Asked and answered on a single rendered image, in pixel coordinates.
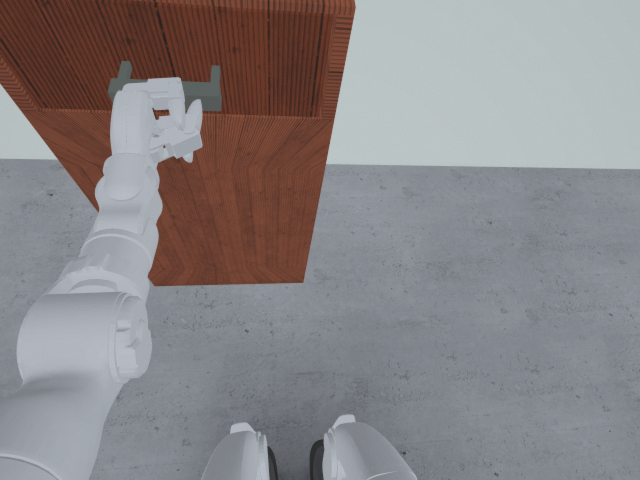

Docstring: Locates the right robot shin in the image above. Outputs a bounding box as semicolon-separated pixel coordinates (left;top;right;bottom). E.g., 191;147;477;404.
322;414;355;480

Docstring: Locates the robot left hand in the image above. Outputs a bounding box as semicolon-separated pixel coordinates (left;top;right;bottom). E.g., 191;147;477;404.
110;77;203;168

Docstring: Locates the left robot upper arm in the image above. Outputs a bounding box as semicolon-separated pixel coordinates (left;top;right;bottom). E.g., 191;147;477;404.
0;292;152;480

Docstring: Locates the left robot thigh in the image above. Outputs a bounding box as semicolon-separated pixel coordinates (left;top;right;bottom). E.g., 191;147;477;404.
201;431;269;480

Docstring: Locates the left robot forearm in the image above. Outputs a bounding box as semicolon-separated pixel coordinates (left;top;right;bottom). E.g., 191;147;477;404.
16;153;163;379

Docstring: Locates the handle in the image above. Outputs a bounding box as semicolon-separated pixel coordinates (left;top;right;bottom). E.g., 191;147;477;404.
108;61;222;111

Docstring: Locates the cabinet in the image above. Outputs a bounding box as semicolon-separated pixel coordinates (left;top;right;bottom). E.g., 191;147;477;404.
0;0;356;286

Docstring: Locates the drawer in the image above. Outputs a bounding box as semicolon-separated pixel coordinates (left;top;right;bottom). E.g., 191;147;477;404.
0;0;333;117

